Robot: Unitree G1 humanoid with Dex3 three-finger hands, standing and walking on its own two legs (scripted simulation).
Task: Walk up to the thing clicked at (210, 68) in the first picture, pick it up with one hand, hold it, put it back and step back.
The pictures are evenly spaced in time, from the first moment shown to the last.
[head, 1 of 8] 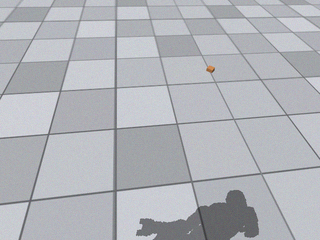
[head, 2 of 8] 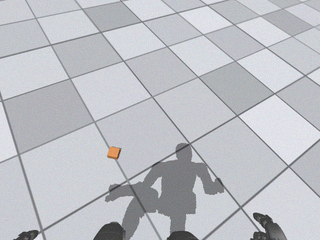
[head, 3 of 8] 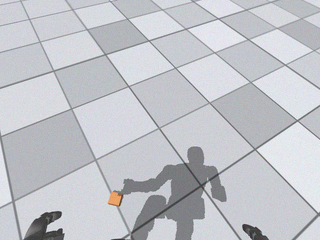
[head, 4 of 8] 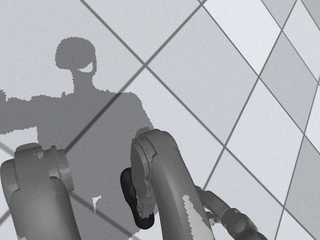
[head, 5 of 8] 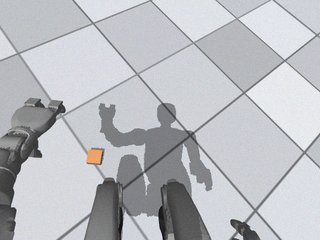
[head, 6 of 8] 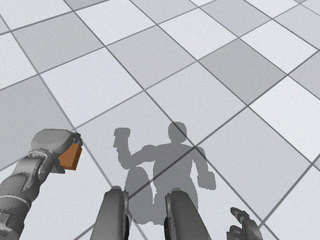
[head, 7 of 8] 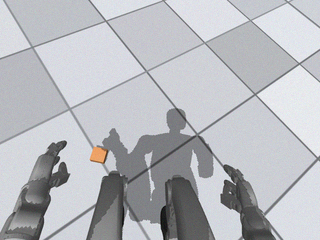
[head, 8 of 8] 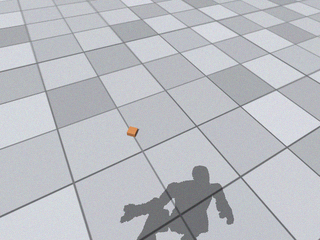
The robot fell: no
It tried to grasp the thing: yes
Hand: left
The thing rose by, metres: 0.70
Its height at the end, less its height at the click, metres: +0.00
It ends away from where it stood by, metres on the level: 0.01
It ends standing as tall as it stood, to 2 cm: yes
